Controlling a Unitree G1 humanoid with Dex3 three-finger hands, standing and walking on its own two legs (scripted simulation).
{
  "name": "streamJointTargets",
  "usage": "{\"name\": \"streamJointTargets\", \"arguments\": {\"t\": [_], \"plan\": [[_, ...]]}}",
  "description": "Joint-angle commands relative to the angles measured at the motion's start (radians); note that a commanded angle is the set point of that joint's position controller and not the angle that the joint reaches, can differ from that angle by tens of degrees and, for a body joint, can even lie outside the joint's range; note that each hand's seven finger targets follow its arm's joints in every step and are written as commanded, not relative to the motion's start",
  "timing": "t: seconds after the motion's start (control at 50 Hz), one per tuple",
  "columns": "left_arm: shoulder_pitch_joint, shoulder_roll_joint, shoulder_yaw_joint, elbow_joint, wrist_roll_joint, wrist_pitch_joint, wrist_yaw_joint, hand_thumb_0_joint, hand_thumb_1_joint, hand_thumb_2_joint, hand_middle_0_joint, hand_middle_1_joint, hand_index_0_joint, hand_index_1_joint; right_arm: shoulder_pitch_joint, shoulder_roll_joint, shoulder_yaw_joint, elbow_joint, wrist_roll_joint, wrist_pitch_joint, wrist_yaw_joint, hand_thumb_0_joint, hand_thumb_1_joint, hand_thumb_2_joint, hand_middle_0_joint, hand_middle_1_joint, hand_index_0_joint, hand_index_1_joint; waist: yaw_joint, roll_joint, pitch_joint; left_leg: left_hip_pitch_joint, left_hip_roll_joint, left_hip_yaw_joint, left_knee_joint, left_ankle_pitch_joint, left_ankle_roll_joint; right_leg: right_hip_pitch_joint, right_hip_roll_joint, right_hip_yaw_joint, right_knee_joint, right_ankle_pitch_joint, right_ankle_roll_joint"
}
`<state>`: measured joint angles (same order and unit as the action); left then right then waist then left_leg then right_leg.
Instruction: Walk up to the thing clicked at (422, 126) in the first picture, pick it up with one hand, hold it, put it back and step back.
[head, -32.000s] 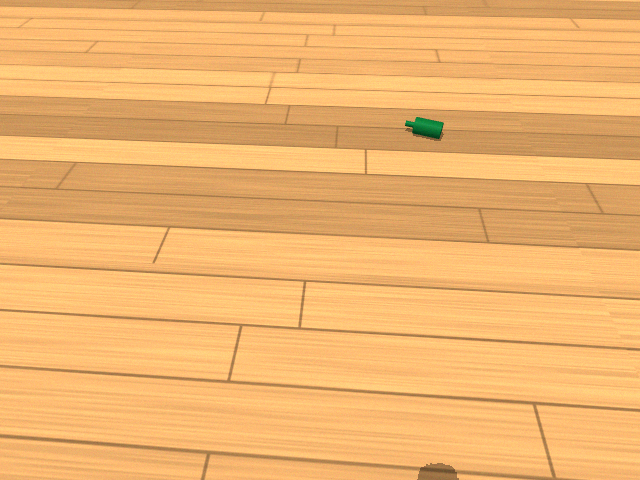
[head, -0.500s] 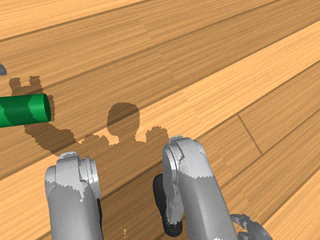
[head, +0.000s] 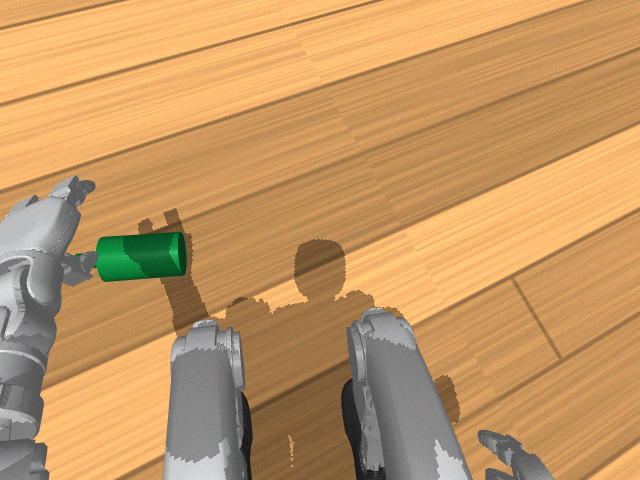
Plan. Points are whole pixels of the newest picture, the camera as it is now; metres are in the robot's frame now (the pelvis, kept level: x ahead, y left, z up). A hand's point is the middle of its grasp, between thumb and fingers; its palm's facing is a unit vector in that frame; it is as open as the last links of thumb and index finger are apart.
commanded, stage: home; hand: left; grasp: from above
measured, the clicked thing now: (130, 257) +0.48 +0.33 -0.39
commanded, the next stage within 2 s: none
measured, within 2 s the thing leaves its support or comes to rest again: neither
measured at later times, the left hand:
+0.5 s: hand (16, 371) +0.26 +0.23 +0.09, palm faces +0.01 -0.92 -0.40, open 7.4 cm
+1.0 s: hand out of the picture +0.22 +0.20 +0.24, palm faces +0.18 -0.96 -0.21, open 7.4 cm
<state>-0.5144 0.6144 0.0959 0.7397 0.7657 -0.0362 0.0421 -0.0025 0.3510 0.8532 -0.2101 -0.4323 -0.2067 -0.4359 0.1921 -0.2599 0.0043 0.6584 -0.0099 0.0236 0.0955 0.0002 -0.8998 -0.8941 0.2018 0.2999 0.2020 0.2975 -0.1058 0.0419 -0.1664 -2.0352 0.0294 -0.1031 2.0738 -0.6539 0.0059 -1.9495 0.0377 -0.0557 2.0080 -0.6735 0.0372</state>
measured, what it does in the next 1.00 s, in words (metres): rises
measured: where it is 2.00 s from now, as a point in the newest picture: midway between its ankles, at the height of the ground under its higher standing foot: (303, 462)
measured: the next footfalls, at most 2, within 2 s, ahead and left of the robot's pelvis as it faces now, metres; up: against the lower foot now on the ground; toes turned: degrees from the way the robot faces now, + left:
none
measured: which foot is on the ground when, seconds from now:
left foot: down 0.00-1.00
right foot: down 0.00-1.00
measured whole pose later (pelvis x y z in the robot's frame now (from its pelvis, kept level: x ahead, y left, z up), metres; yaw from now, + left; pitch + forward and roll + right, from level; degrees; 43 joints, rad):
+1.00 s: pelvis +0.08 +0.00 +0.28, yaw +7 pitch +11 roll -3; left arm 0.52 0.22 0.04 -0.15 -0.06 0.46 0.03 0.01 0.91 0.90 -0.20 -0.30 -0.20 -0.30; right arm 0.30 -0.22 0.04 0.51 0.02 -0.22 -0.19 0.01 -0.90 -0.90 0.20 0.30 0.20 0.30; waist -0.04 0.05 -0.19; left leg -0.73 0.02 -0.07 1.01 -0.48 -0.01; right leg -0.65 0.01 -0.05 0.95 -0.49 0.01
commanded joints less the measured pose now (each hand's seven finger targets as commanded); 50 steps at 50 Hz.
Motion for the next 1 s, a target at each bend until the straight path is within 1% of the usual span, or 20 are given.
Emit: {"name": "streamJointTargets", "arguments": {"t": [0.0, 0.08, 0.1, 0.12, 0.14, 0.18, 0.2, 0.24, 0.3, 0.34, 0.38, 0.4, 0.46, 0.56, 0.64, 0.7, 0.84, 0.88, 0.94, 0.98], "plan": [[-0.059, 0.177, 0.066, -0.347, -0.148, 0.034, -0.006, 0.000, 0.900, 0.900, -0.200, -0.299, -0.200, -0.299, 0.073, -0.191, -0.085, -0.113, 0.021, -0.025, -0.032, 0.000, -0.900, -0.900, 0.200, 0.300, 0.200, 0.300, 0.032, 0.149, -0.597, 0.609, -0.001, 0.005, -0.387, 0.134, 0.023, 0.385, 0.011, -0.031, -0.311, 0.188, -0.070], [0.019, 0.111, 0.061, -0.474, -0.242, 0.067, -0.003, 0.000, 0.900, 0.900, -0.200, -0.299, -0.200, -0.299, 0.038, -0.182, -0.086, -0.134, 0.032, -0.048, -0.059, 0.000, -0.900, -0.900, 0.200, 0.300, 0.200, 0.300, 0.037, 0.157, -0.564, 0.720, 0.004, -0.002, -0.488, 0.096, 0.015, 0.444, 0.005, -0.020, -0.395, 0.164, -0.069], [0.064, 0.078, 0.049, -0.488, -0.266, 0.078, -0.002, 0.000, 0.900, 0.900, -0.200, -0.299, -0.200, -0.299, 0.026, -0.176, -0.085, -0.139, 0.033, -0.057, -0.067, 0.000, -0.900, -0.900, 0.200, 0.300, 0.200, 0.300, 0.030, 0.148, -0.542, 0.734, 0.002, 0.004, -0.507, 0.091, 0.016, 0.466, 0.003, -0.016, -0.424, 0.162, -0.067], [0.101, 0.072, 0.054, -0.514, -0.292, 0.089, 0.001, 0.000, 0.899, 0.900, -0.200, -0.299, -0.200, -0.299, 0.016, -0.176, -0.084, -0.147, 0.036, -0.067, -0.074, 0.000, -0.900, -0.900, 0.200, 0.300, 0.200, 0.300, 0.035, 0.136, -0.533, 0.754, 0.002, -0.002, -0.537, 0.071, 0.015, 0.490, 0.002, -0.016, -0.445, 0.148, -0.066], [0.161, 0.036, 0.036, -0.501, -0.313, 0.105, 0.001, 0.000, 0.900, 0.900, -0.200, -0.299, -0.200, -0.299, 0.002, -0.166, -0.081, -0.151, 0.038, -0.076, -0.080, 0.000, -0.900, -0.900, 0.200, 0.300, 0.200, 0.300, 0.032, 0.119, -0.493, 0.755, -0.001, 0.008, -0.552, 0.065, 0.017, 0.513, 0.002, -0.011, -0.476, 0.142, -0.065], [0.193, 0.035, 0.055, -0.602, -0.372, 0.129, 0.009, 0.000, 0.899, 0.901, -0.200, -0.300, -0.200, -0.300, -0.016, -0.161, -0.080, -0.170, 0.042, -0.093, -0.095, 0.000, -0.900, -0.900, 0.200, 0.300, 0.200, 0.300, 0.039, 0.109, -0.526, 0.808, -0.006, 0.015, -0.590, 0.066, 0.020, 0.591, 0.000, 0.001, -0.535, 0.140, -0.063], [0.238, 0.001, 0.032, -0.601, -0.394, 0.147, 0.010, 0.000, 0.901, 0.904, -0.201, -0.302, -0.201, -0.302, -0.029, -0.154, -0.077, -0.176, 0.043, -0.102, -0.102, 0.000, -0.900, -0.900, 0.200, 0.300, 0.200, 0.300, 0.031, 0.097, -0.492, 0.813, -0.007, 0.024, -0.607, 0.062, 0.021, 0.614, 0.001, 0.006, -0.564, 0.137, -0.062], [0.299, -0.040, 0.016, -0.628, -0.447, 0.179, 0.012, 0.000, 0.901, 0.904, -0.201, -0.302, -0.201, -0.303, -0.047, -0.147, -0.071, -0.183, 0.047, -0.120, -0.119, 0.000, -0.900, -0.900, 0.200, 0.300, 0.200, 0.300, 0.020, 0.088, -0.453, 0.850, -0.009, 0.025, -0.647, 0.060, 0.020, 0.651, 0.000, 0.013, -0.613, 0.133, -0.060], [0.387, -0.052, 0.033, -0.689, -0.523, 0.222, 0.020, 0.000, 0.900, 0.901, -0.200, -0.301, -0.200, -0.300, -0.059, -0.138, -0.062, -0.199, 0.048, -0.141, -0.141, 0.000, -0.900, -0.900, 0.200, 0.300, 0.200, 0.300, 0.033, 0.089, -0.418, 0.928, -0.009, 0.017, -0.726, 0.053, 0.018, 0.725, -0.002, 0.021, -0.684, 0.125, -0.059], [0.421, -0.078, 0.024, -0.740, -0.577, 0.248, 0.023, 0.000, 0.900, 0.901, -0.200, -0.301, -0.200, -0.301, -0.066, -0.129, -0.054, -0.210, 0.051, -0.154, -0.153, 0.000, -0.901, -0.899, 0.200, 0.299, 0.200, 0.299, 0.028, 0.092, -0.399, 0.982, -0.009, 0.009, -0.782, 0.050, 0.014, 0.771, -0.004, 0.023, -0.729, 0.123, -0.058], [0.484, -0.095, 0.035, -0.768, -0.632, 0.275, 0.031, 0.000, 0.900, 0.901, -0.200, -0.301, -0.200, -0.301, -0.058, -0.118, -0.044, -0.216, 0.051, -0.167, -0.168, 0.000, -0.901, -0.899, 0.200, 0.299, 0.200, 0.299, 0.033, 0.086, -0.397, 1.057, -0.006, 0.001, -0.832, 0.091, 0.011, 0.833, -0.005, 0.021, -0.772, 0.160, -0.056], [0.517, -0.118, 0.018, -0.785, -0.649, 0.286, 0.032, 0.000, 0.900, 0.900, -0.200, -0.301, -0.200, -0.301, -0.055, -0.110, -0.042, -0.221, 0.050, -0.173, -0.176, 0.000, -0.901, -0.899, 0.200, 0.299, 0.200, 0.299, 0.027, 0.083, -0.380, 1.068, -0.009, 0.007, -0.849, 0.119, 0.012, 0.865, -0.003, 0.019, -0.799, 0.181, -0.056], [0.608, -0.157, 0.018, -0.812, -0.699, 0.324, 0.040, 0.000, 0.900, 0.900, -0.200, -0.301, -0.200, -0.300, -0.030, -0.095, -0.025, -0.226, 0.050, -0.189, -0.200, 0.000, -0.901, -0.899, 0.200, 0.299, 0.200, 0.299, 0.031, 0.074, -0.339, 1.138, -0.010, 0.013, -0.915, 0.198, 0.009, 0.963, -0.006, 0.020, -0.871, 0.242, -0.056], [0.736, -0.222, 0.017, -0.893, -0.773, 0.389, 0.044, 0.000, 0.900, 0.900, -0.200, -0.300, -0.200, -0.300, 0.010, -0.078, -0.004, -0.246, 0.049, -0.214, -0.244, 0.000, -0.901, -0.899, 0.200, 0.299, 0.200, 0.299, 0.041, 0.072, -0.265, 1.263, -0.009, 0.009, -1.038, 0.264, 0.001, 1.094, -0.005, 0.011, -0.987, 0.296, -0.055], [0.860, -0.266, 0.009, -0.979, -0.815, 0.432, 0.041, 0.000, 0.900, 0.900, -0.200, -0.300, -0.200, -0.300, 0.048, -0.065, 0.004, -0.277, 0.046, -0.233, -0.274, 0.000, -0.901, -0.899, 0.200, 0.299, 0.200, 0.299, 0.040, 0.059, -0.243, 1.349, -0.019, 0.037, -1.098, 0.387, 0.002, 1.224, -0.003, 0.002, -1.079, 0.403, -0.049], [0.945, -0.288, 0.013, -1.026, -0.835, 0.450, 0.035, 0.000, 0.900, 0.900, -0.200, -0.301, -0.200, -0.300, 0.051, -0.054, 0.005, -0.284, 0.039, -0.248, -0.288, 0.000, -0.901, -0.899, 0.200, 0.299, 0.200, 0.299, 0.052, 0.055, -0.195, 1.384, -0.020, 0.042, -1.141, 0.424, 0.002, 1.280, -0.002, -0.004, -1.131, 0.433, -0.048], [1.027, -0.303, -0.004, -1.077, -0.827, 0.460, 0.009, 0.000, 0.900, 0.900, -0.200, -0.301, -0.200, -0.300, 0.061, -0.063, -0.008, -0.309, 0.029, -0.277, -0.298, 0.000, -0.901, -0.899, 0.200, 0.299, 0.200, 0.299, 0.050, 0.002, -0.119, 1.434, -0.022, 0.044, -1.197, 0.445, 0.009, 1.326, -0.002, -0.015, -1.193, 0.447, -0.042], [1.030, -0.303, -0.004, -1.073, -0.823, 0.459, -0.001, 0.000, 0.900, 0.900, -0.200, -0.300, -0.200, -0.300, 0.055, -0.067, -0.012, -0.308, 0.025, -0.285, -0.298, 0.000, -0.901, -0.900, 0.200, 0.299, 0.200, 0.299, 0.056, 0.005, -0.077, 1.429, -0.024, 0.050, -1.211, 0.415, 0.008, 1.318, -0.004, -0.017, -1.205, 0.416, -0.041], [1.000, -0.300, -0.007, -1.059, -0.817, 0.454, -0.013, 0.000, 0.900, 0.900, -0.200, -0.301, -0.200, -0.300, 0.054, -0.074, -0.018, -0.304, 0.020, -0.298, -0.297, 0.000, -0.901, -0.899, 0.200, 0.299, 0.200, 0.299, 0.044, 0.001, -0.059, 1.436, -0.024, 0.049, -1.220, 0.393, 0.007, 1.310, -0.006, -0.015, -1.212, 0.392, -0.039], [0.993, -0.302, -0.005, -1.046, -0.818, 0.448, -0.019, 0.000, 0.900, 0.900, -0.200, -0.300, -0.200, -0.300, 0.051, -0.077, -0.017, -0.298, 0.018, -0.307, -0.294, 0.000, -0.901, -0.900, 0.200, 0.300, 0.200, 0.300, 0.048, -0.006, -0.047, 1.436, -0.024, 0.050, -1.221, 0.382, 0.008, 1.314, -0.008, -0.015, -1.214, 0.382, -0.037]]}}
